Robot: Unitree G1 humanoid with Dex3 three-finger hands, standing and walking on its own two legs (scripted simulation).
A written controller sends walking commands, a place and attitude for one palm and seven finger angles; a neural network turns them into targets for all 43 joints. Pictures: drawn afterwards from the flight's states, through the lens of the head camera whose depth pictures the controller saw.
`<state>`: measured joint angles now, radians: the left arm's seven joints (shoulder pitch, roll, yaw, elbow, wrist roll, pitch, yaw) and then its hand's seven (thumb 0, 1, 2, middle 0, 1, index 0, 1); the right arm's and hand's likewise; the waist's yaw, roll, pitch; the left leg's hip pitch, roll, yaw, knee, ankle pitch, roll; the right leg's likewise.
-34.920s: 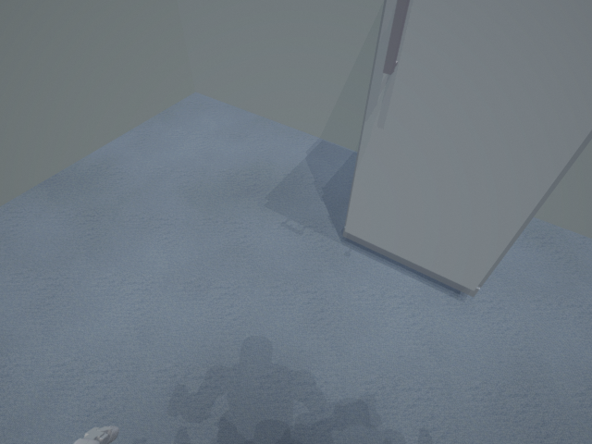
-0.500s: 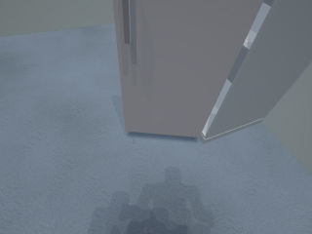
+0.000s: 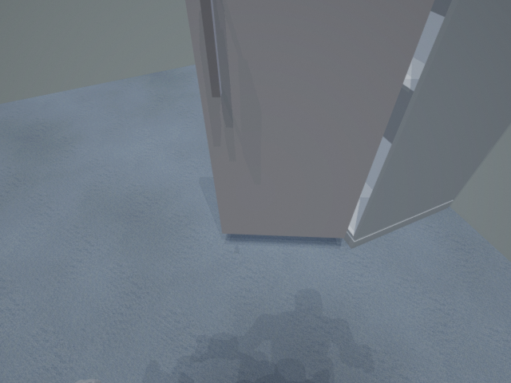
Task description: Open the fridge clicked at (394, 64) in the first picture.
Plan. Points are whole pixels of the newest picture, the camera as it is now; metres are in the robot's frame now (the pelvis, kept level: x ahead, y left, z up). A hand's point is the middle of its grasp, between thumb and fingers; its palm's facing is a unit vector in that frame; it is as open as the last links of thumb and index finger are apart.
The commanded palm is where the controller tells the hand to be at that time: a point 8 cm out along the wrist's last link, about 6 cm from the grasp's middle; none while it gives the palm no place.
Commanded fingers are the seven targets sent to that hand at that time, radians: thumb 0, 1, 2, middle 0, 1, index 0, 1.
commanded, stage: let the arm hang, fingers relaxed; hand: left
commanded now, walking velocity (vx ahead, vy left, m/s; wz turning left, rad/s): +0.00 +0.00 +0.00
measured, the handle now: (210, 26) +0.79 +0.15 +0.20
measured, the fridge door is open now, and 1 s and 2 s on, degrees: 63 63 63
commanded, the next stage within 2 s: look to check the result in 0.24 s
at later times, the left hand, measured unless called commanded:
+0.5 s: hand out of the picture +0.10 +0.23 -0.16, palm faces -0.05 -0.94 -0.33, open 7.4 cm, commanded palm none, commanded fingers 0.00 0.90 0.90 -0.20 -0.30 -0.20 -0.30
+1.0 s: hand out of the picture +0.12 +0.22 -0.15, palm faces -0.04 -0.94 -0.33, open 7.4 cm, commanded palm none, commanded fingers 0.00 0.90 0.90 -0.20 -0.30 -0.20 -0.30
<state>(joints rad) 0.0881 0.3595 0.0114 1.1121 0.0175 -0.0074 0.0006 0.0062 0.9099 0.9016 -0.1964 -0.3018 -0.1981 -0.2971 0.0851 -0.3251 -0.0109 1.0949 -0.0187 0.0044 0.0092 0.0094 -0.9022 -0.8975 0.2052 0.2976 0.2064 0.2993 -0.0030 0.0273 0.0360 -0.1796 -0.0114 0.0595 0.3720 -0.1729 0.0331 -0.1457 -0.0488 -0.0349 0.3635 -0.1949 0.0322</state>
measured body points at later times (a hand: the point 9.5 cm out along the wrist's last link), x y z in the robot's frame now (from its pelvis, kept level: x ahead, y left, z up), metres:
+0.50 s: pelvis +0.02 -0.01 +0.00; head +0.05 -0.02 +0.45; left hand +0.11 +0.28 -0.13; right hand +0.09 -0.31 -0.13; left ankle +0.02 +0.10 -0.75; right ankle +0.00 -0.14 -0.75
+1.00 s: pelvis +0.03 -0.02 +0.00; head +0.04 -0.03 +0.45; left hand +0.12 +0.27 -0.13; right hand +0.11 -0.32 -0.13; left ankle +0.02 +0.10 -0.75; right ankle +0.00 -0.14 -0.75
